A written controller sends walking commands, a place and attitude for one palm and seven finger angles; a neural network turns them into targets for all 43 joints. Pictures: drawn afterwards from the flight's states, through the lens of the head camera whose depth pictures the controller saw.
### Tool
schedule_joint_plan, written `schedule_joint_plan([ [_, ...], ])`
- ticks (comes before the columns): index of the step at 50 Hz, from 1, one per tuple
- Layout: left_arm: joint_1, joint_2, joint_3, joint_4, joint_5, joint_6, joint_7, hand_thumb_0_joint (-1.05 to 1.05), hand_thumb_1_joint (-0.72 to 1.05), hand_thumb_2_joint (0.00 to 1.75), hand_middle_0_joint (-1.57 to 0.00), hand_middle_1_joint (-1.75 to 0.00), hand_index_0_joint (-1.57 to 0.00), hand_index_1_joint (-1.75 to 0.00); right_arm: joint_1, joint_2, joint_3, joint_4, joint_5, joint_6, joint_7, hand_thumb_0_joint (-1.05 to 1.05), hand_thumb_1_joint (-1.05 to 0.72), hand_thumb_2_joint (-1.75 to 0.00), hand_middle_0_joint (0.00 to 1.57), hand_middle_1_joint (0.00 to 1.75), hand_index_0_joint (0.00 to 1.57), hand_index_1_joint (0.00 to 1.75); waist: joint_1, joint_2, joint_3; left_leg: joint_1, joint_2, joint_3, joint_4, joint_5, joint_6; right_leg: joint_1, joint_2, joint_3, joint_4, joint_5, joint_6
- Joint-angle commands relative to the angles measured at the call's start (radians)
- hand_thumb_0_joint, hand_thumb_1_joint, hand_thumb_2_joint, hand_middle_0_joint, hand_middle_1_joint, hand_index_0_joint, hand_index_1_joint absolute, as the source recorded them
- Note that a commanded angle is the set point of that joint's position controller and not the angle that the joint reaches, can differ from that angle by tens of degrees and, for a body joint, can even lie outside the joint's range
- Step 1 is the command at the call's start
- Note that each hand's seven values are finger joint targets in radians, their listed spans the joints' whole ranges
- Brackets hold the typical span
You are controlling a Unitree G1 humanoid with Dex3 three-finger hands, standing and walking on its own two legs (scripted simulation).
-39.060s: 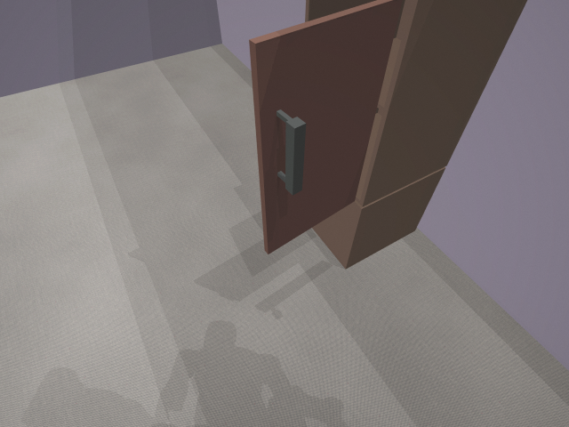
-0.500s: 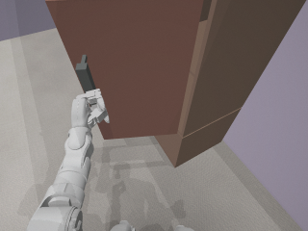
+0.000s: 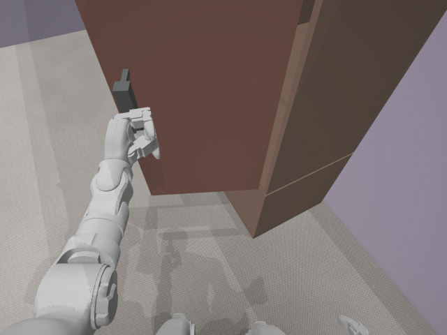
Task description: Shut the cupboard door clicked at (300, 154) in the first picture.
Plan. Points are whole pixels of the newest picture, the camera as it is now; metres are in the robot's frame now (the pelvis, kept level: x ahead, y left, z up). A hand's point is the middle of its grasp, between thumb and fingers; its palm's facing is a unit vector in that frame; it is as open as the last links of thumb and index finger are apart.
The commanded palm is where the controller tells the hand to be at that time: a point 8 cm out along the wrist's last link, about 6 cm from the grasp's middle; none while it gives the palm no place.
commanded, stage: push the door shut along its arc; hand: left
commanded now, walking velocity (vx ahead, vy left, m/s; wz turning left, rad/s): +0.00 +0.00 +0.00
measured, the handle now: (135, 114) +0.52 +0.17 +0.08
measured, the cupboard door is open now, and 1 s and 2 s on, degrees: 66 51 37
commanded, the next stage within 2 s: pull the fist back off the door in 1.42 s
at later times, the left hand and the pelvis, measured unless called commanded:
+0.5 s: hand (165, 122) +0.50 +0.11 +0.09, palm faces -0.17 -0.99 -0.05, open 3.1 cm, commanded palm +0.50 +0.15 +0.08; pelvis -0.01 +0.01 -0.02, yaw +0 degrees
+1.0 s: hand (187, 99) +0.56 +0.07 +0.09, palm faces -0.28 -0.96 -0.04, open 2.8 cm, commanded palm +0.57 +0.11 +0.08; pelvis -0.01 +0.01 -0.04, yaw -2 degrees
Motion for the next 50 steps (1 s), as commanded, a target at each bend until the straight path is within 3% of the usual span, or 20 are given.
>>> schedule_joint_plan([
  [1, -0.472, 0.133, 0.016, -0.103, -0.016, -0.054, -0.034, 0.0, 0.9, 0.9, -1.3, -1.5, -1.3, -1.5, 0.103, -0.153, -0.051, -0.072, -0.002, -0.016, -0.002, 0.0, -0.9, -0.9, 0.2, 0.3, 0.2, 0.3, -0.039, -0.034, -0.337, 0.305, -0.011, -0.024, -0.088, 0.181, 0.023, 0.002, 0.005, 0.006, -0.146, 0.296, 0.005],
  [6, -0.632, 0.113, -0.029, -0.072, -0.005, -0.057, -0.058, 0.0, 0.9, 0.9, -1.3, -1.5, -1.3, -1.5, 0.129, -0.16, -0.055, -0.054, -0.004, -0.013, -0.003, 0.0, -0.9, -0.9, 0.2, 0.3, 0.2, 0.3, -0.087, -0.02, -0.318, 0.292, -0.009, -0.035, -0.071, 0.149, 0.028, -0.071, 0.005, 0.007, -0.142, 0.252, 0.007],
  [8, -0.677, 0.125, -0.02, -0.062, -0.005, -0.062, -0.062, 0.0, 0.9, 0.9, -1.3, -1.5, -1.3, -1.5, 0.146, -0.166, -0.057, -0.043, -0.008, -0.015, -0.003, 0.0, -0.9, -0.9, 0.2, 0.3, 0.2, 0.3, -0.089, 0.002, -0.357, 0.323, -0.007, -0.05, -0.064, 0.167, 0.025, -0.096, 0.006, -0.001, -0.127, 0.243, 0.001],
  [9, -0.687, 0.104, -0.04, -0.063, -0.008, -0.062, -0.069, 0.0, 0.9, 0.9, -1.3, -1.5, -1.3, -1.5, 0.148, -0.166, -0.058, -0.043, -0.008, -0.017, -0.002, 0.0, -0.9, -0.9, 0.2, 0.3, 0.2, 0.3, -0.096, 0.01, -0.372, 0.333, -0.006, -0.052, -0.06, 0.171, 0.026, -0.107, 0.008, 0.0, -0.127, 0.241, 0.001],
  [15, -0.805, 0.227, 0.034, -0.001, -0.003, -0.057, -0.088, 0.0, 0.9, 0.9, -1.3, -1.5, -1.3, -1.5, 0.182, -0.182, -0.053, -0.017, -0.013, -0.023, -0.006, 0.0, -0.9, -0.9, 0.2, 0.3, 0.2, 0.3, -0.116, 0.0, -0.383, 0.261, -0.006, -0.055, -0.043, 0.118, 0.034, -0.113, 0.008, 0.012, -0.123, 0.19, 0.004],
  [19, -0.844, 0.205, -0.004, 0.021, 0.009, -0.056, -0.114, 0.0, 0.9, 0.9, -1.3, -1.5, -1.3, -1.5, 0.2, -0.184, -0.052, -0.013, -0.016, -0.029, 0.001, 0.0, -0.9, -0.9, 0.2, 0.3, 0.2, 0.3, -0.129, 0.072, -0.403, 0.29, -0.001, -0.07, -0.029, 0.133, 0.029, -0.171, 0.012, 0.003, -0.104, 0.178, -0.003],
  [25, -0.928, 0.291, 0.053, 0.078, 0.007, -0.027, -0.13, 0.0, 0.9, 0.9, -1.3, -1.5, -1.3, -1.5, 0.235, -0.206, -0.05, -0.003, -0.018, -0.032, -0.001, 0.0, -0.9, -0.9, 0.2, 0.3, 0.2, 0.3, -0.157, 0.05, -0.412, 0.249, 0.007, -0.082, -0.012, 0.114, 0.033, -0.2, 0.015, 0.0, -0.09, 0.151, -0.003],
  [28, -0.965, 0.297, 0.052, 0.06, 0.022, -0.03, -0.129, 0.0, 0.9, 0.9, -1.3, -1.5, -1.3, -1.5, 0.25, -0.206, -0.051, -0.004, -0.024, -0.034, 0.005, 0.0, -0.9, -0.9, 0.2, 0.3, 0.2, 0.3, -0.158, 0.11, -0.46, 0.29, 0.01, -0.091, 0.002, 0.159, 0.03, -0.233, 0.014, -0.005, -0.071, 0.169, -0.007],
  [32, -0.981, 0.33, 0.073, 0.132, 0.036, -0.007, -0.129, 0.0, 0.9, 0.9, -1.3, -1.5, -1.3, -1.5, 0.273, -0.212, -0.047, -0.006, -0.027, -0.027, 0.008, 0.0, -0.9, -0.9, 0.2, 0.3, 0.2, 0.3, -0.176, 0.074, -0.42, 0.231, 0.009, -0.088, 0.016, 0.138, 0.036, -0.245, 0.02, -0.005, -0.067, 0.153, -0.005],
  [37, -1.017, 0.408, 0.129, 0.143, 0.059, 0.009, -0.131, 0.0, 0.9, 0.9, -1.3, -1.5, -1.3, -1.5, 0.301, -0.218, -0.044, -0.016, -0.035, -0.018, 0.013, 0.0, -0.9, -0.9, 0.2, 0.3, 0.2, 0.3, -0.177, 0.09, -0.495, 0.22, 0.012, -0.087, 0.053, 0.205, 0.04, -0.238, 0.021, -0.001, -0.038, 0.199, -0.006],
  [38, -1.021, 0.401, 0.118, 0.166, 0.065, 0.017, -0.135, 0.0, 0.9, 0.9, -1.3, -1.5, -1.3, -1.5, 0.301, -0.215, -0.041, -0.018, -0.034, -0.015, 0.016, 0.0, -0.9, -0.9, 0.2, 0.3, 0.2, 0.3, -0.184, 0.093, -0.488, 0.2, 0.012, -0.083, 0.059, 0.214, 0.04, -0.238, 0.021, 0.001, -0.036, 0.214, -0.003],
  [42, -1.054, 0.49, 0.169, 0.187, 0.086, 0.039, -0.146, 0.0, 0.9, 0.9, -1.3, -1.5, -1.3, -1.5, 0.329, -0.219, -0.035, -0.026, -0.037, 0.0, 0.015, 0.0, -0.9, -0.9, 0.2, 0.3, 0.2, 0.3, -0.191, 0.083, -0.498, 0.14, 0.011, -0.068, 0.085, 0.225, 0.049, -0.208, 0.026, 0.007, -0.025, 0.244, -0.001],
  [44, -1.073, 0.487, 0.159, 0.17, 0.094, 0.042, -0.16, 0.0, 0.9, 0.9, -1.3, -1.5, -1.3, -1.5, 0.333, -0.215, -0.039, -0.027, -0.036, 0.005, 0.015, 0.0, -0.9, -0.9, 0.2, 0.3, 0.2, 0.3, -0.195, 0.098, -0.526, 0.146, 0.013, -0.068, 0.098, 0.248, 0.046, -0.208, 0.027, 0.009, -0.018, 0.27, 0.0],
  [47, -1.122, 0.428, 0.109, 0.18, 0.088, 0.06, -0.177, 0.0, 0.9, 0.9, -1.3, -1.5, -1.3, -1.5, 0.348, -0.213, -0.039, -0.018, -0.037, 0.006, 0.015, 0.0, -0.9, -0.9, 0.2, 0.3, 0.2, 0.3, -0.227, 0.102, -0.503, 0.156, 0.013, -0.072, 0.109, 0.25, 0.052, -0.248, 0.031, 0.006, -0.023, 0.266, 0.001],
  [50, -1.189, 0.477, 0.123, 0.184, 0.09, 0.077, -0.191, 0.0, 0.9, 0.9, -1.3, -1.5, -1.3, -1.5, 0.359, -0.219, -0.036, -0.004, -0.036, 0.006, 0.01, 0.0, -0.9, -0.9, 0.2, 0.3, 0.2, 0.3, -0.238, 0.106, -0.509, 0.124, 0.015, -0.068, 0.121, 0.23, 0.053, -0.245, 0.032, 0.009, -0.023, 0.255, 0.003],
])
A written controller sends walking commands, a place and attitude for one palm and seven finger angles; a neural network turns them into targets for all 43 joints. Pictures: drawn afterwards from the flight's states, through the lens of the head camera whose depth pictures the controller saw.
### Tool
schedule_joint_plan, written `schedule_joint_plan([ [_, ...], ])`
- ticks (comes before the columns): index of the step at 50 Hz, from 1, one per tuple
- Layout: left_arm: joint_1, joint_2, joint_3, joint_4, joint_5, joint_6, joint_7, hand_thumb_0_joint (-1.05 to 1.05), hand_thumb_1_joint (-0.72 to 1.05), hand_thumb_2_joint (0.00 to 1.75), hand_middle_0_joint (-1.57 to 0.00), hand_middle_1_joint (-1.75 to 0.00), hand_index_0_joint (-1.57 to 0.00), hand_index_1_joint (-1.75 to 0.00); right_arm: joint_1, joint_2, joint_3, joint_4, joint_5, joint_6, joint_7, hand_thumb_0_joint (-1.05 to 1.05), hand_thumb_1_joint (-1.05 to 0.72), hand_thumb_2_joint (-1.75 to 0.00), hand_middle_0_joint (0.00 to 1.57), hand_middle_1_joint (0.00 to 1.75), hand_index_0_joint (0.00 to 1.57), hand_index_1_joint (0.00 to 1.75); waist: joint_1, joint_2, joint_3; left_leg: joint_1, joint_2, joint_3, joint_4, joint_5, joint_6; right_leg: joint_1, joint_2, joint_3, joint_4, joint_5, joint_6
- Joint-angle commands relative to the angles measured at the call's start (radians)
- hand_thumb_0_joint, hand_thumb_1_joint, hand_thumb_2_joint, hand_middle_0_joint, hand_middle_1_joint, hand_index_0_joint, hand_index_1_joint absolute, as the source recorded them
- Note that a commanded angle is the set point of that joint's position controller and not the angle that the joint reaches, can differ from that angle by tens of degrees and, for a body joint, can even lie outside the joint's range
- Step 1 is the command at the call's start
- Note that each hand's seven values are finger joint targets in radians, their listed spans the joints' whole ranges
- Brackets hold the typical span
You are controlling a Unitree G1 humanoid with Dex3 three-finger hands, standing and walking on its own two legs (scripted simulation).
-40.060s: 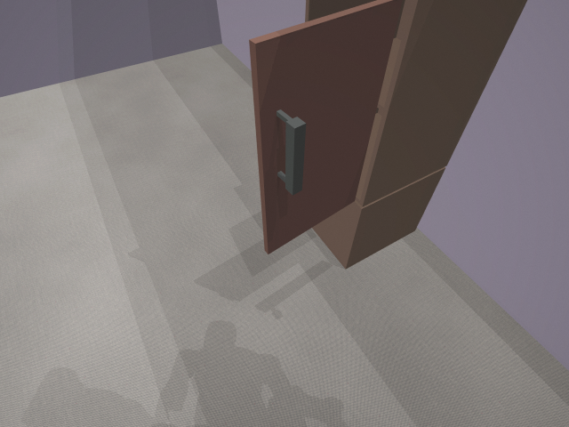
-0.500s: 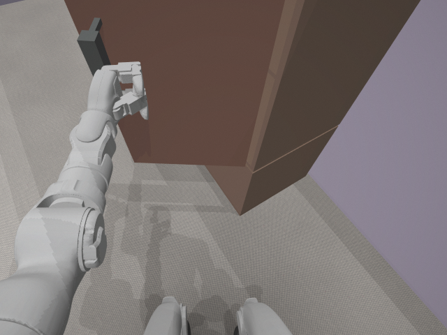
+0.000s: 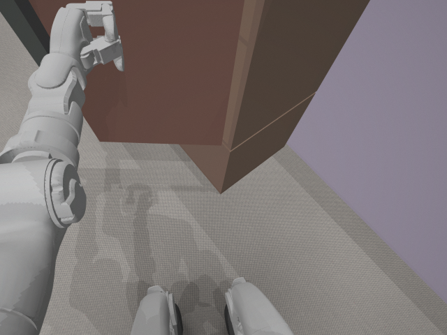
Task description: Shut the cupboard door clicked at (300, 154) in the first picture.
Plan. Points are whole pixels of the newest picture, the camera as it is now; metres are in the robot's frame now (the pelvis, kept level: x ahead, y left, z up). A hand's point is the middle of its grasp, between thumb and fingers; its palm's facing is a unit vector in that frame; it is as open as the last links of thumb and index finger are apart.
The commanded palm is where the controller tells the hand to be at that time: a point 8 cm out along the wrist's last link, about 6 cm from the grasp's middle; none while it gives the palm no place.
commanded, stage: push the door shut along its arc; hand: left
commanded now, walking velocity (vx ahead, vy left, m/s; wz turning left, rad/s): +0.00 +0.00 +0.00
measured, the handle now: (45, 36) +0.60 +0.19 +0.12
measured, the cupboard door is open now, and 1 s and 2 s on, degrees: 51 37 37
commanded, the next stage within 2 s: pull the fist back off the door in 0.42 s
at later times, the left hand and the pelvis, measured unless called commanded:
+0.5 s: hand (123, 30) +0.59 +0.07 +0.13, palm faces -0.33 -0.94 -0.04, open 3.2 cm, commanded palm +0.63 +0.08 +0.12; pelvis +0.00 +0.00 -0.02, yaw +0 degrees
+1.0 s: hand (136, 31) +0.60 +0.05 +0.12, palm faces +0.10 -0.99 -0.01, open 3.1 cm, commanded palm +0.55 +0.09 +0.12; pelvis +0.02 +0.00 +0.01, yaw +0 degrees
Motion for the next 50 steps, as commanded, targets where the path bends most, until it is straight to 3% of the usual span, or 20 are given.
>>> schedule_joint_plan([
  [1, -0.611, 0.188, -0.008, -0.2, -0.014, -0.03, -0.009, 0.0, 0.9, 0.9, -1.3, -1.5, -1.3, -1.5, 0.205, -0.191, -0.065, -0.023, -0.003, -0.012, -0.019, 0.0, -0.9, -0.9, 0.2, 0.3, 0.2, 0.3, -0.07, 0.066, -0.513, 0.468, -0.013, -0.058, -0.059, 0.277, 0.044, 0.081, 0.006, 0.018, -0.178, 0.286, -0.006],
  [2, -0.637, 0.161, -0.026, -0.205, -0.02, -0.029, -0.014, 0.0, 0.9, 0.9, -1.3, -1.5, -1.3, -1.5, 0.212, -0.189, -0.064, -0.021, -0.005, -0.018, -0.019, 0.0, -0.9, -0.9, 0.2, 0.3, 0.2, 0.3, -0.081, 0.081, -0.516, 0.487, -0.014, -0.062, -0.055, 0.285, 0.046, 0.057, 0.007, 0.014, -0.174, 0.283, -0.007],
  [4, -0.672, 0.193, -0.015, -0.19, -0.015, -0.019, -0.019, 0.0, 0.9, 0.9, -1.3, -1.5, -1.3, -1.5, 0.216, -0.195, -0.062, -0.006, -0.007, -0.021, -0.023, 0.0, -0.9, -0.9, 0.2, 0.3, 0.2, 0.3, -0.093, 0.086, -0.514, 0.48, -0.008, -0.065, -0.042, 0.279, 0.046, 0.036, 0.007, 0.013, -0.173, 0.269, -0.006],
  [8, -0.723, 0.187, -0.025, -0.216, -0.018, -0.013, -0.033, 0.0, 0.9, 0.9, -1.3, -1.5, -1.3, -1.5, 0.223, -0.196, -0.063, 0.003, -0.013, -0.035, -0.023, 0.0, -0.9, -0.9, 0.2, 0.3, 0.2, 0.3, -0.097, 0.136, -0.56, 0.519, -0.008, -0.07, -0.028, 0.318, 0.045, 0.016, 0.01, 0.007, -0.16, 0.283, -0.011],
  [11, -0.733, 0.171, -0.045, -0.183, -0.007, 0.003, -0.042, 0.0, 0.9, 0.9, -1.3, -1.5, -1.3, -1.5, 0.222, -0.195, -0.061, 0.012, -0.014, -0.038, -0.022, 0.0, -0.9, -0.9, 0.2, 0.3, 0.2, 0.3, -0.103, 0.16, -0.54, 0.516, -0.008, -0.076, -0.022, 0.306, 0.041, -0.017, 0.013, -0.003, -0.155, 0.263, -0.017],
  [23, -0.864, 0.124, -0.086, -0.187, 0.008, 0.028, -0.05, 0.0, 0.9, 0.9, -1.3, -1.5, -1.3, -1.5, 0.237, -0.206, -0.063, 0.044, -0.029, -0.066, -0.025, 0.0, -0.9, -0.9, 0.2, 0.3, 0.2, 0.3, -0.152, 0.208, -0.573, 0.592, 0.001, -0.107, 0.006, 0.336, 0.04, -0.145, 0.019, -0.031, -0.121, 0.238, -0.021],
  [26, -0.875, 0.114, -0.096, -0.158, 0.011, 0.047, -0.052, 0.0, 0.9, 0.9, -1.3, -1.5, -1.3, -1.5, 0.235, -0.205, -0.058, 0.05, -0.03, -0.071, -0.027, 0.0, -0.9, -0.9, 0.2, 0.3, 0.2, 0.3, -0.16, 0.208, -0.539, 0.56, -0.001, -0.103, 0.006, 0.294, 0.041, -0.153, 0.021, -0.035, -0.127, 0.216, -0.023],
  [27, -0.858, 0.137, 0.099, -0.161, -0.059, 0.068, 0.151, 0.0, 0.9, 0.9, -1.3, -1.5, -1.3, -1.5, 0.275, -0.181, -0.041, 0.022, -0.051, -0.074, -0.019, 0.0, -0.9, -0.9, 0.2, 0.3, 0.2, 0.3, -0.114, 0.214, -0.531, 0.51, 0.013, -0.127, -0.026, 0.27, 0.031, -0.11, 0.008, -0.029, -0.135, 0.21, -0.018],
  [28, -0.814, 0.076, 0.063, -0.137, -0.028, 0.08, 0.257, 0.0, 0.9, 0.9, -1.3, -1.5, -1.3, -1.5, 0.273, -0.173, -0.043, 0.014, -0.058, -0.075, -0.003, 0.0, -0.9, -0.9, 0.2, 0.3, 0.2, 0.3, -0.119, 0.197, -0.554, 0.499, 0.016, -0.128, -0.035, 0.247, 0.025, -0.118, 0.009, -0.034, -0.122, 0.195, -0.004],
  [29, -0.814, 0.07, 0.092, -0.141, -0.01, 0.079, 0.347, 0.0, 0.9, 0.9, -1.3, -1.5, -1.3, -1.5, 0.288, -0.178, -0.05, 0.018, -0.077, -0.071, 0.012, 0.0, -0.9, -0.9, 0.2, 0.3, 0.2, 0.3, -0.127, 0.155, -0.56, 0.491, 0.018, -0.136, -0.033, 0.25, 0.024, -0.127, 0.004, -0.042, -0.116, 0.197, 0.003],
  [30, -0.825, 0.05, 0.095, -0.166, 0.02, 0.069, 0.43, 0.0, 0.9, 0.9, -1.3, -1.5, -1.3, -1.5, 0.29, -0.172, -0.053, 0.014, -0.091, -0.066, 0.031, 0.0, -0.9, -0.9, 0.2, 0.3, 0.2, 0.3, -0.12, 0.173, -0.566, 0.482, 0.01, -0.126, -0.032, 0.247, 0.022, -0.124, 0.003, -0.041, -0.117, 0.193, 0.007],
  [31, -0.813, 0.061, 0.109, -0.172, 0.065, 0.051, 0.51, 0.0, 0.9, 0.9, -1.3, -1.5, -1.3, -1.5, 0.293, -0.17, -0.054, 0.011, -0.107, -0.063, 0.049, 0.0, -0.9, -0.9, 0.2, 0.3, 0.2, 0.3, -0.109, 0.165, -0.569, 0.469, 0.006, -0.121, -0.028, 0.249, 0.019, -0.118, 0.002, -0.044, -0.113, 0.191, 0.008],
  [33, -0.825, 0.066, 0.075, -0.174, 0.179, 0.002, 0.608, 0.0, 0.9, 0.9, -1.3, -1.5, -1.3, -1.5, 0.298, -0.171, -0.062, 0.02, -0.131, -0.053, 0.082, 0.0, -0.9, -0.9, 0.2, 0.3, 0.2, 0.3, -0.125, 0.195, -0.57, 0.48, 0.007, -0.123, -0.022, 0.262, 0.012, -0.154, 0.002, -0.048, -0.1, 0.186, 0.008],
  [35, -0.812, 0.064, 0.027, -0.192, 0.246, -0.032, 0.618, 0.0, 0.9, 0.9, -1.3, -1.5, -1.3, -1.5, 0.306, -0.177, -0.077, 0.017, -0.133, -0.036, 0.104, 0.0, -0.9, -0.9, 0.2, 0.3, 0.2, 0.3, -0.127, 0.209, -0.603, 0.517, 0.006, -0.119, -0.031, 0.278, 0.008, -0.128, 0.002, -0.045, -0.109, 0.199, -0.001],
  [36, -0.799, 0.069, 0.018, -0.208, 0.249, -0.043, 0.605, 0.0, 0.9, 0.9, -1.3, -1.5, -1.3, -1.5, 0.309, -0.178, -0.083, 0.011, -0.129, -0.027, 0.108, 0.0, -0.9, -0.9, 0.2, 0.3, 0.2, 0.3, -0.116, 0.209, -0.623, 0.53, 0.002, -0.112, -0.04, 0.29, 0.008, -0.091, 0.004, -0.04, -0.12, 0.213, -0.004],
  [39, -0.726, 0.032, -0.004, -0.194, 0.192, -0.032, 0.538, 0.0, 0.9, 0.9, -1.3, -1.5, -1.3, -1.5, 0.298, -0.179, -0.086, 0.001, -0.104, -0.002, 0.102, 0.0, -0.9, -0.9, 0.2, 0.3, 0.2, 0.3, -0.099, 0.178, -0.632, 0.561, -0.003, -0.102, -0.074, 0.304, 0.009, -0.011, 0.009, -0.037, -0.154, 0.249, -0.008],
  [44, -0.614, 0.028, 0.055, -0.245, 0.092, -0.049, 0.5, 0.0, 0.9, 0.9, -1.3, -1.5, -1.3, -1.5, 0.286, -0.167, -0.08, -0.018, -0.087, 0.01, 0.086, 0.0, -0.9, -0.9, 0.2, 0.3, 0.2, 0.3, -0.053, 0.109, -0.6, 0.553, -0.012, -0.067, -0.126, 0.309, 0.015, 0.113, 0.014, -0.03, -0.206, 0.289, -0.001],
  [46, -0.564, 0.034, 0.072, -0.28, 0.084, -0.087, 0.506, 0.0, 0.9, 0.9, -1.3, -1.5, -1.3, -1.5, 0.284, -0.161, -0.083, -0.019, -0.088, 0.009, 0.084, 0.0, -0.9, -0.9, 0.2, 0.3, 0.2, 0.3, -0.04, 0.06, -0.581, 0.52, -0.019, -0.046, -0.135, 0.317, 0.021, 0.181, 0.013, -0.018, -0.221, 0.332, 0.004],
  [47, -0.538, 0.019, 0.062, -0.323, 0.085, -0.115, 0.505, 0.0, 0.9, 0.9, -1.3, -1.5, -1.3, -1.5, 0.284, -0.158, -0.084, -0.024, -0.089, 0.008, 0.086, 0.0, -0.9, -0.9, 0.2, 0.3, 0.2, 0.3, -0.022, 0.082, -0.602, 0.553, -0.02, -0.047, -0.141, 0.352, 0.017, 0.19, 0.012, -0.019, -0.211, 0.36, 0.0],
  [50, -0.403, -0.051, 0.024, -0.312, 0.09, -0.15, 0.5, 0.0, 0.9, 0.9, -1.3, -1.5, -1.3, -1.5, 0.272, -0.149, -0.097, -0.019, -0.083, 0.014, 0.093, 0.0, -0.9, -0.9, 0.2, 0.3, 0.2, 0.3, -0.007, 0.032, -0.548, 0.548, -0.025, -0.024, -0.152, 0.375, 0.016, 0.235, 0.01, -0.016, -0.228, 0.42, 0.003],
])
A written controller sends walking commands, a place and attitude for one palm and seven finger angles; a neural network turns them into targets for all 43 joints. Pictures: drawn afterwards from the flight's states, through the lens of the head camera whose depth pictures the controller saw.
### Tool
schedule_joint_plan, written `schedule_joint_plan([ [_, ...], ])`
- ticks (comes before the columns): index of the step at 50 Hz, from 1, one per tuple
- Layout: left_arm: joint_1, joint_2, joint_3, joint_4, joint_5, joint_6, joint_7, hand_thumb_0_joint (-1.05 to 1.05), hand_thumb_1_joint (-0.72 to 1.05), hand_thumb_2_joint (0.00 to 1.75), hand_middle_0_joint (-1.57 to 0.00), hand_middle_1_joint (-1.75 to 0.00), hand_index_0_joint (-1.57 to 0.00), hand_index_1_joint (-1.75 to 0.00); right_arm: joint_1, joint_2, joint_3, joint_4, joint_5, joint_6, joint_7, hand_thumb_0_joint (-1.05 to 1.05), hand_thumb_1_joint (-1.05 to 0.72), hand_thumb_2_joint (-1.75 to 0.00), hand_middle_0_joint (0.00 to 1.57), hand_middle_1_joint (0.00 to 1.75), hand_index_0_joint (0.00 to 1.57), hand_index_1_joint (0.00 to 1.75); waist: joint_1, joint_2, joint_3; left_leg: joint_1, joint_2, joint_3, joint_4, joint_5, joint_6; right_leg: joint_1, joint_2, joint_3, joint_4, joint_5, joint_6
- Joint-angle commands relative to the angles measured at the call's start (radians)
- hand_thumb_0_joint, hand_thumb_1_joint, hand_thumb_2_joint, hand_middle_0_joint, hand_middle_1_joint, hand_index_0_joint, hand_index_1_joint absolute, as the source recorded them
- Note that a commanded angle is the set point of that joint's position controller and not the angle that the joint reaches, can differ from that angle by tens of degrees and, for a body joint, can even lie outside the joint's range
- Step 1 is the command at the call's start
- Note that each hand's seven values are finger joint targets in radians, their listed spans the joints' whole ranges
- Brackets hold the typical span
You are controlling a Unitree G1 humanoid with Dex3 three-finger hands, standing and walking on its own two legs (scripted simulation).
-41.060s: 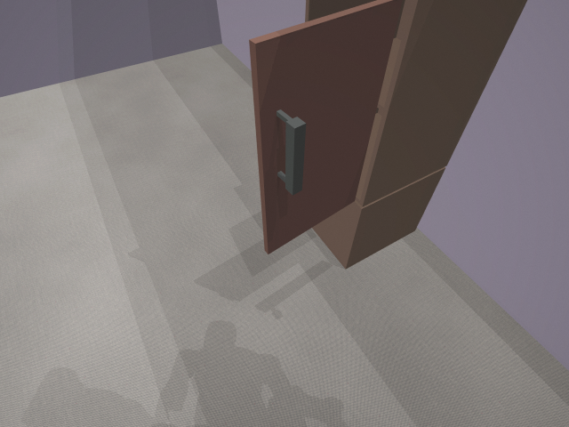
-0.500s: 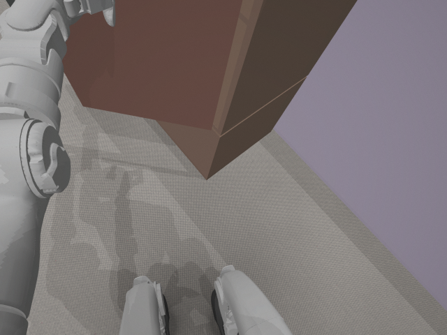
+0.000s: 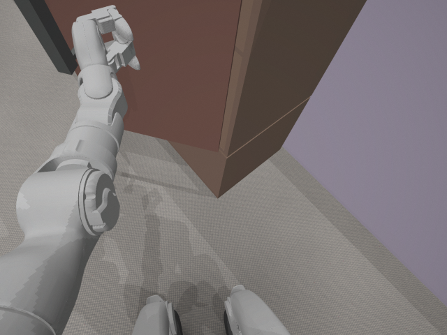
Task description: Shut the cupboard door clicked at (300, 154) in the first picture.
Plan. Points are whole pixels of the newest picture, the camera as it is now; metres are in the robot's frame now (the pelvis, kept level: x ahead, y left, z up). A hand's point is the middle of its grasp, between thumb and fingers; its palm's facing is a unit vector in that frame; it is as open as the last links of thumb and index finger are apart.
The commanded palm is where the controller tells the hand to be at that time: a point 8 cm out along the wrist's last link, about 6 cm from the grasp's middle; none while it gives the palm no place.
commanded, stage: pull the fist back off the door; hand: left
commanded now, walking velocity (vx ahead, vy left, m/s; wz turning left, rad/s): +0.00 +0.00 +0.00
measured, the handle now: (52, 19) +0.66 +0.17 +0.11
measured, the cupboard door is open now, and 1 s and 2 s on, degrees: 37 37 37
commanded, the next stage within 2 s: draw the hand back to the body in 0.40 s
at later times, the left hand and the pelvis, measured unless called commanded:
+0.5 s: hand (143, 84) +0.50 +0.04 +0.11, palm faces +0.08 -1.00 -0.04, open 3.1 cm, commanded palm +0.48 +0.09 +0.11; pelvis +0.01 -0.02 +0.02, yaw +3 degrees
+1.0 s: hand (65, 132) +0.39 +0.12 +0.16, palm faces +0.08 -1.00 -0.02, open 3.1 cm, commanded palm +0.35 +0.18 +0.17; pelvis +0.01 -0.01 +0.06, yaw +2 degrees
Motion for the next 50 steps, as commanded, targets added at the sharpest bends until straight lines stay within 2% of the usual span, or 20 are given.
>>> schedule_joint_plan([
  [1, -0.375, 0.087, -0.053, -0.254, -0.009, -0.122, -0.006, 0.0, 0.9, 0.9, -1.3, -1.5, -1.3, -1.5, 0.176, -0.193, -0.085, -0.036, 0.007, 0.004, -0.007, 0.0, -0.9, -0.9, 0.2, 0.3, 0.2, 0.3, 0.017, 0.008, -0.502, 0.51, -0.032, -0.02, -0.092, 0.368, 0.02, 0.224, 0.008, -0.021, -0.164, 0.425, 0.001],
  [3, -0.315, 0.075, -0.054, -0.243, -0.022, -0.116, -0.016, 0.0, 0.9, 0.9, -1.3, -1.5, -1.3, -1.5, 0.166, -0.194, -0.087, -0.039, 0.016, 0.014, -0.011, 0.0, -0.9, -0.9, 0.2, 0.3, 0.2, 0.3, 0.031, -0.011, -0.47, 0.51, -0.036, -0.012, -0.107, 0.376, 0.018, 0.252, 0.004, -0.019, -0.171, 0.457, 0.001],
  [5, -0.309, 0.012, -0.095, -0.291, -0.042, -0.119, -0.023, 0.0, 0.9, 0.9, -1.3, -1.5, -1.3, -1.5, 0.149, -0.185, -0.094, -0.045, 0.022, 0.021, -0.013, 0.0, -0.9, -0.9, 0.2, 0.3, 0.2, 0.3, 0.032, -0.018, -0.454, 0.527, -0.041, -0.003, -0.114, 0.387, 0.019, 0.271, 0.002, -0.015, -0.183, 0.488, 0.003],
  [9, -0.231, -0.057, -0.135, -0.422, -0.071, -0.165, -0.026, 0.0, 0.9, 0.9, -1.3, -1.5, -1.3, -1.5, 0.104, -0.17, -0.102, -0.055, 0.029, 0.024, -0.02, 0.0, -0.9, -0.9, 0.2, 0.3, 0.2, 0.3, 0.07, 0.017, -0.5, 0.625, -0.043, 0.001, -0.115, 0.475, 0.011, 0.298, -0.002, -0.015, -0.172, 0.565, 0.0],
  [10, -0.212, -0.097, -0.166, -0.423, -0.075, -0.167, -0.026, 0.0, 0.9, 0.9, -1.3, -1.5, -1.3, -1.5, 0.091, -0.167, -0.102, -0.057, 0.031, 0.025, -0.019, 0.0, -0.9, -0.9, 0.2, 0.3, 0.2, 0.3, 0.059, -0.015, -0.47, 0.619, -0.045, 0.006, -0.117, 0.462, 0.015, 0.294, -0.002, -0.016, -0.181, 0.566, 0.004],
  [11, -0.203, -0.079, -0.156, -0.428, -0.069, -0.173, -0.022, 0.0, 0.9, 0.9, -1.3, -1.5, -1.3, -1.5, 0.086, -0.169, -0.105, -0.052, 0.03, 0.027, -0.022, 0.0, -0.9, -0.9, 0.2, 0.3, 0.2, 0.3, 0.065, -0.036, -0.461, 0.606, -0.045, 0.005, -0.12, 0.451, 0.015, 0.308, -0.006, -0.013, -0.181, 0.568, 0.006],
  [13, -0.173, -0.098, -0.171, -0.486, -0.066, -0.185, -0.016, 0.0, 0.9, 0.9, -1.3, -1.5, -1.3, -1.5, 0.062, -0.165, -0.108, -0.058, 0.034, 0.027, -0.026, 0.0, -0.9, -0.9, 0.2, 0.3, 0.2, 0.3, 0.08, -0.009, -0.493, 0.647, -0.047, 0.009, -0.117, 0.482, 0.015, 0.313, -0.01, -0.009, -0.173, 0.597, 0.005],
  [16, -0.1, -0.138, -0.204, -0.498, -0.069, -0.177, -0.009, 0.0, 0.9, 0.9, -1.3, -1.5, -1.3, -1.5, 0.027, -0.157, -0.108, -0.068, 0.04, 0.031, -0.032, 0.0, -0.9, -0.9, 0.2, 0.3, 0.2, 0.3, 0.092, -0.056, -0.463, 0.627, -0.052, 0.019, -0.129, 0.456, 0.017, 0.346, -0.014, -0.003, -0.183, 0.613, 0.01],
  [21, -0.234, -0.099, -0.197, -0.427, -0.056, -0.17, 0.016, 0.0, 0.9, 0.9, -1.3, -1.5, -1.3, -1.5, -0.018, -0.155, -0.096, -0.05, 0.045, 0.034, -0.056, 0.0, -0.9, -0.9, 0.2, 0.3, 0.2, 0.3, 0.052, -0.121, -0.375, 0.547, -0.056, 0.015, -0.137, 0.319, 0.024, 0.319, -0.024, 0.015, -0.202, 0.517, 0.023],
  [24, -0.268, -0.056, -0.16, -0.41, -0.058, -0.192, 0.021, 0.0, 0.9, 0.9, -1.3, -1.5, -1.3, -1.5, -0.034, -0.155, -0.091, -0.047, 0.042, 0.022, -0.063, 0.0, -0.9, -0.9, 0.2, 0.3, 0.2, 0.3, 0.062, -0.093, -0.437, 0.557, -0.06, 0.01, -0.128, 0.314, 0.022, 0.321, -0.028, 0.02, -0.187, 0.495, 0.021],
  [26, -0.223, -0.068, -0.162, -0.365, -0.06, -0.193, 0.01, 0.0, 0.9, 0.9, -1.3, -1.5, -1.3, -1.5, -0.043, -0.153, -0.087, -0.052, 0.04, 0.019, -0.062, 0.0, -0.9, -0.9, 0.2, 0.3, 0.2, 0.3, 0.073, -0.078, -0.439, 0.552, -0.06, 0.012, -0.127, 0.327, 0.02, 0.319, -0.029, 0.017, -0.181, 0.501, 0.017],
  [28, -0.1, 0.003, -0.097, -0.359, -0.066, -0.184, -0.009, 0.0, 0.9, 0.9, -1.3, -1.5, -1.3, -1.5, -0.042, -0.16, -0.085, -0.079, 0.046, 0.025, -0.062, 0.0, -0.9, -0.9, 0.2, 0.3, 0.2, 0.3, 0.12, -0.106, -0.483, 0.544, -0.061, 0.021, -0.147, 0.34, 0.02, 0.393, -0.029, 0.024, -0.184, 0.531, 0.018],
  [32, 0.096, 0.037, -0.068, -0.48, -0.102, -0.142, -0.073, 0.0, 0.9, 0.9, -1.3, -1.5, -1.3, -1.5, -0.057, -0.156, -0.08, -0.144, 0.07, 0.045, -0.072, 0.0, -0.9, -0.9, 0.2, 0.3, 0.2, 0.3, 0.184, -0.14, -0.491, 0.549, -0.067, 0.05, -0.207, 0.35, 0.025, 0.555, -0.026, 0.037, -0.227, 0.614, 0.018],
  [36, 0.21, -0.005, -0.115, -0.716, -0.175, -0.102, -0.133, 0.0, 0.9, 0.9, -1.3, -1.5, -1.3, -1.5, -0.101, -0.15, -0.079, -0.181, 0.106, 0.039, -0.09, 0.0, -0.9, -0.9, 0.2, 0.3, 0.2, 0.3, 0.189, -0.2, -0.411, 0.591, -0.067, 0.064, -0.271, 0.312, 0.035, 0.641, -0.025, 0.043, -0.31, 0.645, 0.033],
  [38, 0.246, -0.038, -0.16, -0.816, -0.197, -0.094, -0.157, 0.0, 0.9, 0.9, -1.3, -1.5, -1.3, -1.5, -0.124, -0.144, -0.078, -0.179, 0.121, 0.024, -0.103, 0.0, -0.9, -0.9, 0.2, 0.3, 0.2, 0.3, 0.187, -0.155, -0.366, 0.658, -0.061, 0.064, -0.3, 0.304, 0.035, 0.618, -0.021, 0.034, -0.342, 0.588, 0.03],
  [40, 0.277, -0.038, -0.177, -0.864, -0.21, -0.079, -0.176, 0.0, 0.9, 0.9, -1.3, -1.5, -1.3, -1.5, -0.142, -0.146, -0.076, -0.168, 0.126, 0.009, -0.114, 0.0, -0.9, -0.9, 0.2, 0.3, 0.2, 0.3, 0.185, -0.155, -0.303, 0.685, -0.059, 0.058, -0.328, 0.272, 0.037, 0.603, -0.022, 0.031, -0.376, 0.524, 0.03],
  [43, 0.381, -0.045, -0.201, -0.967, -0.223, -0.056, -0.198, 0.0, 0.9, 0.9, -1.3, -1.5, -1.3, -1.5, -0.182, -0.139, -0.071, -0.169, 0.138, -0.014, -0.126, 0.0, -0.9, -0.9, 0.2, 0.3, 0.2, 0.3, 0.205, -0.072, -0.286, 0.761, -0.058, 0.057, -0.36, 0.277, 0.036, 0.603, -0.023, 0.019, -0.4, 0.477, 0.021],
  [45, 0.462, -0.05, -0.211, -0.971, -0.234, -0.022, -0.215, 0.0, 0.9, 0.9, -1.3, -1.5, -1.3, -1.5, -0.213, -0.14, -0.065, -0.169, 0.144, -0.026, -0.132, 0.0, -0.9, -0.9, 0.2, 0.3, 0.2, 0.3, 0.214, -0.086, -0.207, 0.763, -0.055, 0.053, -0.386, 0.249, 0.034, 0.585, -0.023, 0.011, -0.426, 0.423, 0.018],
  [48, 0.562, -0.015, -0.181, -1.069, -0.251, 0.016, -0.23, 0.0, 0.9, 0.9, -1.24, -1.44, -1.24, -1.44, -0.263, -0.139, -0.058, -0.191, 0.15, -0.04, -0.141, 0.0, -0.9, -0.9, 0.2, 0.3, 0.2, 0.3, 0.248, -0.068, -0.214, 0.802, -0.058, 0.051, -0.416, 0.261, 0.033, 0.628, -0.029, 0.008, -0.439, 0.415, 0.012],
  [50, 0.633, -0.019, -0.185, -1.136, -0.265, 0.045, -0.246, 0.0, 0.9, 0.9, -1.19, -1.38, -1.19, -1.38, -0.299, -0.137, -0.05, -0.212, 0.154, -0.048, -0.145, 0.0, -0.9, -0.9, 0.2, 0.3, 0.2, 0.3, 0.262, -0.1, -0.198, 0.815, -0.058, 0.05, -0.435, 0.283, 0.033, 0.659, -0.031, 0.001, -0.443, 0.443, 0.011],
])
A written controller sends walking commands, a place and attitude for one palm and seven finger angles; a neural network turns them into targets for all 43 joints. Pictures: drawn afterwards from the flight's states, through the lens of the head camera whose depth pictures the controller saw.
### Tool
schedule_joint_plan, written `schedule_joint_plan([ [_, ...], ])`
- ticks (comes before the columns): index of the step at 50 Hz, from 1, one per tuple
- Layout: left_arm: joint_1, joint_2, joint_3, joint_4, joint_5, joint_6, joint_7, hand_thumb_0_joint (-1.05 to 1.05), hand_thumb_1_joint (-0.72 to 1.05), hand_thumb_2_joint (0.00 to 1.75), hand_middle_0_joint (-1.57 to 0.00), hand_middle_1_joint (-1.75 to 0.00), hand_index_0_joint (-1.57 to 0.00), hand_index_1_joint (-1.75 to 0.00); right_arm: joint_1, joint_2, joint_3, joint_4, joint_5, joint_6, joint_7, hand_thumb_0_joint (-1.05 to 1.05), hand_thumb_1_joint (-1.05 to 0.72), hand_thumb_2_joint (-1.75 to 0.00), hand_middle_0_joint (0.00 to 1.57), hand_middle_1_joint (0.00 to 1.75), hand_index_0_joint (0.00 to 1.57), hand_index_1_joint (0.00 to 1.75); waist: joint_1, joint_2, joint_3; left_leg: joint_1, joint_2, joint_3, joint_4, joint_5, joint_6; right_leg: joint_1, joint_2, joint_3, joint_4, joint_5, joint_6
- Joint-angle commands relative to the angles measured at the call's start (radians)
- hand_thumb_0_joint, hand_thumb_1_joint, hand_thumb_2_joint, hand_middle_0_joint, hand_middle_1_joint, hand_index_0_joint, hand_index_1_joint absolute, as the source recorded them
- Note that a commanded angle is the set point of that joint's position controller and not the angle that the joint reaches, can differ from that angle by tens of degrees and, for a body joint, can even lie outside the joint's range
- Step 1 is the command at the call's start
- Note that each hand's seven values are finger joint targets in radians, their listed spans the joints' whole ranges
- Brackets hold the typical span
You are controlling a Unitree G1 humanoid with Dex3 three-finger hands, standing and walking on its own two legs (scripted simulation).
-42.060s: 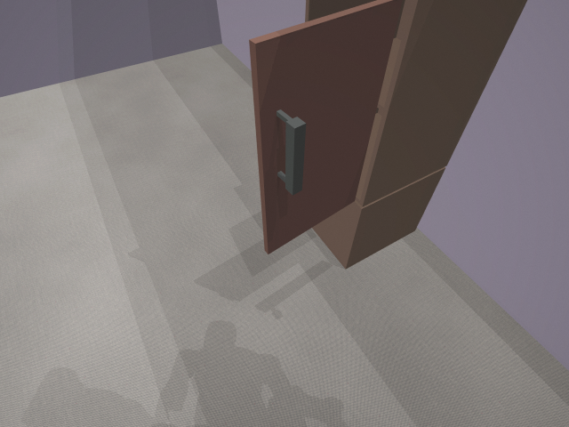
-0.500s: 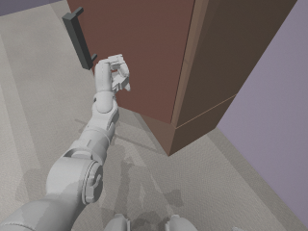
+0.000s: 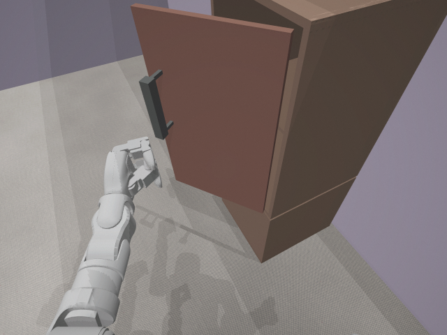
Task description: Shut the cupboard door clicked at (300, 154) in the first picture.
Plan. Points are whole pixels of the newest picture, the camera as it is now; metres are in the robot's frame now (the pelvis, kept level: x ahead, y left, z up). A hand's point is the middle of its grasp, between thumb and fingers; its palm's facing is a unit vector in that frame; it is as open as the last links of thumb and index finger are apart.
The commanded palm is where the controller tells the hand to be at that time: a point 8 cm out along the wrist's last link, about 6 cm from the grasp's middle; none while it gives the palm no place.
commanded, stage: draw the hand back to the body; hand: left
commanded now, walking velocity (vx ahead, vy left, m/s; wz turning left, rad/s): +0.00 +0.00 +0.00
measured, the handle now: (160, 105) +0.65 +0.17 +0.05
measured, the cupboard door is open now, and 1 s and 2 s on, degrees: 37 37 37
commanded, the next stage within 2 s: step back with the hand held close in 1.10 s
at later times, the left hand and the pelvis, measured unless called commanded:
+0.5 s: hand (42, 225) +0.25 +0.24 +0.16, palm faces +0.31 -0.90 -0.30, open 4.4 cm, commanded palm +0.20 +0.29 +0.18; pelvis +0.01 +0.02 +0.03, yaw +2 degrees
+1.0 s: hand out of the picture +0.19 +0.29 +0.18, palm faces +0.48 -0.79 -0.39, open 7.3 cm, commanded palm +0.14 +0.32 +0.20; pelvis +0.01 +0.02 +0.03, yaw +2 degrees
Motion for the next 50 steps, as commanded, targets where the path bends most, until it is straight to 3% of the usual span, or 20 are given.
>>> schedule_joint_plan([
  [1, -0.229, 0.161, 0.044, -0.38, -0.038, -0.009, -0.027, 0.0, 0.9, 0.9, -1.16, -1.35, -1.16, -1.35, -0.126, -0.092, -0.01, -0.182, 0.009, -0.064, -0.015, 0.0, -0.9, -0.9, 0.2, 0.3, 0.2, 0.3, 0.044, -0.06, -0.237, 0.245, -0.038, 0.031, -0.11, 0.2, 0.048, 0.108, -0.012, -0.021, -0.148, 0.372, 0.027],
  [2, -0.153, 0.208, -0.025, -0.438, 0.047, 0.015, -0.007, 0.0, 0.9, 0.9, -1.13, -1.32, -1.13, -1.32, -0.148, -0.069, -0.01, -0.192, 0.01, -0.029, -0.032, 0.0, -0.9, -0.9, 0.2, 0.3, 0.2, 0.3, 0.035, -0.087, -0.235, 0.298, -0.04, 0.023, -0.156, 0.219, 0.047, 0.151, -0.046, 0.025, -0.198, 0.432, 0.038],
  [3, -0.112, 0.223, 0.007, -0.484, 0.046, 0.033, 0.007, 0.0, 0.9, 0.9, -1.11, -1.29, -1.11, -1.29, -0.179, -0.064, -0.006, -0.207, 0.01, -0.016, -0.044, 0.0, -0.9, -0.9, 0.2, 0.3, 0.2, 0.3, 0.041, -0.105, -0.2, 0.299, -0.039, 0.025, -0.179, 0.217, 0.048, 0.171, -0.05, 0.02, -0.223, 0.437, 0.046],
  [6, -0.046, 0.221, -0.006, -0.541, 0.059, 0.079, 0.023, 0.0, 0.9, 0.9, -1.02, -1.2, -1.02, -1.2, -0.236, -0.061, 0.011, -0.217, 0.011, 0.005, -0.069, 0.0, -0.9, -0.9, 0.2, 0.3, 0.2, 0.3, 0.044, -0.111, -0.102, 0.349, -0.034, 0.024, -0.236, 0.201, 0.05, 0.17, -0.04, 0.001, -0.278, 0.351, 0.034],
  [8, -0.007, 0.218, -0.011, -0.594, 0.066, 0.099, 0.028, 0.0, 0.9, 0.9, -0.97, -1.14, -0.97, -1.14, -0.252, -0.056, 0.021, -0.219, 0.01, 0.006, -0.076, 0.0, -0.9, -0.9, 0.2, 0.3, 0.2, 0.3, 0.046, -0.054, -0.079, 0.399, -0.029, 0.014, -0.269, 0.217, 0.048, 0.186, -0.037, -0.008, -0.301, 0.332, 0.023],
  [10, 0.038, 0.225, -0.001, -0.638, 0.068, 0.12, 0.034, 0.0, 0.9, 0.9, -0.92, -1.08, -0.92, -1.08, -0.263, -0.056, 0.029, -0.222, 0.005, 0.004, -0.079, 0.0, -0.9, -0.9, 0.2, 0.3, 0.2, 0.3, 0.05, -0.06, -0.062, 0.436, -0.027, 0.006, -0.294, 0.229, 0.048, 0.2, -0.032, -0.016, -0.325, 0.329, 0.019],
  [14, 0.136, 0.23, 0.012, -0.762, 0.072, 0.145, 0.042, 0.0, 0.9, 0.9, -0.81, -0.96, -0.81, -0.96, -0.279, -0.052, 0.043, -0.227, -0.005, -0.01, -0.078, 0.0, -0.9, -0.9, 0.2, 0.3, 0.2, 0.3, 0.059, 0.004, -0.058, 0.496, -0.021, -0.006, -0.338, 0.269, 0.038, 0.249, -0.031, -0.029, -0.354, 0.34, 0.012],
  [16, 0.197, 0.247, 0.041, -0.811, 0.073, 0.156, 0.05, 0.0, 0.9, 0.9, -0.75, -0.9, -0.75, -0.9, -0.284, -0.052, 0.045, -0.227, -0.012, -0.017, -0.076, 0.0, -0.9, -0.9, 0.2, 0.3, 0.2, 0.3, 0.065, -0.02, -0.055, 0.51, -0.017, -0.009, -0.35, 0.295, 0.038, 0.269, -0.03, -0.034, -0.366, 0.362, 0.012],
  [20, 0.31, 0.269, 0.084, -0.916, 0.077, 0.165, 0.058, 0.0, 0.9, 0.9, -0.64, -0.78, -0.64, -0.78, -0.296, -0.047, 0.05, -0.226, -0.02, -0.032, -0.07, 0.0, -0.9, -0.9, 0.2, 0.3, 0.2, 0.3, 0.076, 0.025, -0.035, 0.519, -0.015, -0.008, -0.368, 0.339, 0.031, 0.3, -0.034, -0.04, -0.379, 0.386, 0.011],
  [22, 0.383, 0.3, 0.133, -0.916, 0.076, 0.17, 0.064, 0.0, 0.9, 0.9, -0.58, -0.72, -0.58, -0.72, -0.296, -0.054, 0.048, -0.216, -0.026, -0.039, -0.071, 0.0, -0.9, -0.9, 0.2, 0.3, 0.2, 0.3, 0.085, -0.007, -0.01, 0.503, -0.014, -0.015, -0.38, 0.322, 0.029, 0.306, -0.03, -0.043, -0.396, 0.364, 0.012],
  [25, 0.451, 0.319, 0.177, -0.99, 0.077, 0.162, 0.073, 0.0, 0.9, 0.9, -0.5, -0.63, -0.5, -0.63, -0.301, -0.048, 0.047, -0.217, -0.028, -0.052, -0.068, 0.0, -0.9, -0.9, 0.2, 0.3, 0.2, 0.3, 0.093, 0.03, -0.029, 0.513, -0.013, -0.017, -0.381, 0.343, 0.026, 0.326, -0.035, -0.044, -0.391, 0.371, 0.01],
  [26, 0.483, 0.32, 0.19, -0.996, 0.076, 0.162, 0.075, 0.0, 0.9, 0.9, -0.47, -0.6, -0.47, -0.6, -0.303, -0.047, 0.046, -0.213, -0.028, -0.055, -0.068, 0.0, -0.9, -0.9, 0.2, 0.3, 0.2, 0.3, 0.095, 0.0, -0.02, 0.511, -0.011, -0.018, -0.383, 0.345, 0.026, 0.325, -0.033, -0.048, -0.393, 0.37, 0.012],
  [28, 0.527, 0.336, 0.219, -1.03, 0.074, 0.158, 0.077, 0.0, 0.9, 0.9, -0.42, -0.54, -0.42, -0.54, -0.308, -0.048, 0.043, -0.212, -0.027, -0.065, -0.067, 0.0, -0.9, -0.9, 0.2, 0.3, 0.2, 0.3, 0.099, 0.027, -0.001, 0.5, -0.011, -0.014, -0.386, 0.327, 0.025, 0.323, -0.038, -0.043, -0.4, 0.351, 0.014],
  [30, 0.582, 0.365, 0.269, -1.055, 0.073, 0.149, 0.084, 0.0, 0.9, 0.9, -0.36, -0.48, -0.36, -0.48, -0.305, -0.05, 0.037, -0.207, -0.029, -0.076, -0.068, 0.0, -0.9, -0.9, 0.2, 0.3, 0.2, 0.3, 0.106, -0.003, -0.009, 0.494, -0.012, -0.015, -0.38, 0.343, 0.027, 0.335, -0.036, -0.048, -0.396, 0.367, 0.014],
  [36, 0.743, 0.421, 0.392, -1.1, 0.064, 0.128, 0.097, 0.0, 0.9, 0.9, -0.2, -0.3, -0.2, -0.3, -0.297, -0.052, 0.022, -0.197, -0.026, -0.107, -0.07, 0.0, -0.9, -0.9, 0.2, 0.3, 0.2, 0.3, 0.124, 0.002, 0.011, 0.465, -0.013, -0.007, -0.371, 0.335, 0.026, 0.333, -0.039, -0.05, -0.394, 0.36, 0.017],
  [39, 0.702, 0.345, 0.306, -1.047, 0.07, 0.134, 0.09, 0.0, 0.9, 0.9, -0.2, -0.3, -0.2, -0.3, -0.291, -0.061, 0.019, -0.182, -0.024, -0.117, -0.074, 0.0, -0.9, -0.9, 0.2, 0.3, 0.2, 0.3, 0.1, -0.019, 0.092, 0.456, -0.011, -0.004, -0.377, 0.284, 0.032, 0.271, -0.041, -0.047, -0.411, 0.305, 0.024],
  [42, 0.658, 0.36, 0.308, -1.029, 0.073, 0.132, 0.095, 0.0, 0.9, 0.9, -0.2, -0.3, -0.2, -0.3, -0.288, -0.074, 0.013, -0.174, -0.028, -0.129, -0.082, 0.0, -0.9, -0.9, 0.2, 0.3, 0.2, 0.3, 0.1, -0.057, 0.094, 0.459, -0.015, -0.01, -0.382, 0.232, 0.04, 0.26, -0.041, -0.04, -0.428, 0.251, 0.026],
  [46, 0.659, 0.392, 0.336, -1.078, 0.077, 0.114, 0.104, 0.0, 0.9, 0.9, -0.2, -0.3, -0.2, -0.3, -0.293, -0.065, 0.015, -0.177, -0.031, -0.143, -0.087, 0.0, -0.9, -0.9, 0.2, 0.3, 0.2, 0.3, 0.116, -0.009, 0.033, 0.473, -0.023, -0.005, -0.377, 0.252, 0.042, 0.297, -0.046, -0.035, -0.411, 0.274, 0.022],
  [47, 0.669, 0.416, 0.359, -1.077, 0.076, 0.114, 0.105, 0.0, 0.9, 0.9, -0.2, -0.3, -0.2, -0.3, -0.297, -0.067, 0.014, -0.172, -0.032, -0.146, -0.088, 0.0, -0.9, -0.9, 0.2, 0.3, 0.2, 0.3, 0.122, -0.007, 0.038, 0.47, -0.023, -0.003, -0.373, 0.255, 0.042, 0.3, -0.046, -0.029, -0.423, 0.278, 0.021],
  [50, 0.684, 0.403, 0.357, -1.091, 0.073, 0.108, 0.104, 0.0, 0.9, 0.9, -0.2, -0.3, -0.2, -0.3, -0.3, -0.055, 0.02, -0.175, -0.03, -0.15, -0.086, 0.0, -0.9, -0.9, 0.2, 0.3, 0.2, 0.3, 0.123, 0.023, 0.041, 0.468, -0.024, 0.004, -0.37, 0.278, 0.038, 0.308, -0.048, -0.029, -0.416, 0.306, 0.019],
])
